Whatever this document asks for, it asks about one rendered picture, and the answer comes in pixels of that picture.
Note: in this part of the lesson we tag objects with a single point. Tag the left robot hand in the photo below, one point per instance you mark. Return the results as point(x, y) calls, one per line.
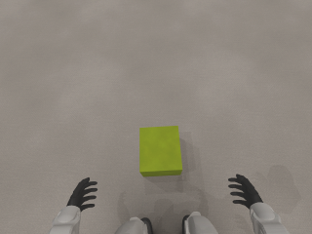
point(77, 198)

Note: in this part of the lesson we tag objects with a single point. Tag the robot left thigh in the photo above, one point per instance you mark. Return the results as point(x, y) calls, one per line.
point(132, 227)

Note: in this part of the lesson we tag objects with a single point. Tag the carton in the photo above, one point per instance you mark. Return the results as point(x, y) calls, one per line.
point(159, 151)

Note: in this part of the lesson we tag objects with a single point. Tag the robot right shin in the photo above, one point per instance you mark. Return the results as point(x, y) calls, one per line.
point(194, 213)

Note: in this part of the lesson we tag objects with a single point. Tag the left robot forearm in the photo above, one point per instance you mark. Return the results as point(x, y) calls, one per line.
point(67, 221)

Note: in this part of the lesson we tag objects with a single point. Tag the right robot forearm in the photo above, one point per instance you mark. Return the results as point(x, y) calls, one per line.
point(265, 220)

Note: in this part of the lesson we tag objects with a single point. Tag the right robot hand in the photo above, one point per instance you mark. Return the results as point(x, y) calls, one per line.
point(249, 193)

